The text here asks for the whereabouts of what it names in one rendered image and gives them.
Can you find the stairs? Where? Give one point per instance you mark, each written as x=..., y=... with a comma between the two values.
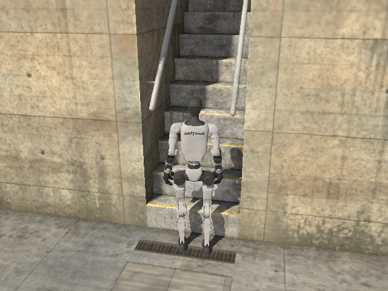
x=206, y=69

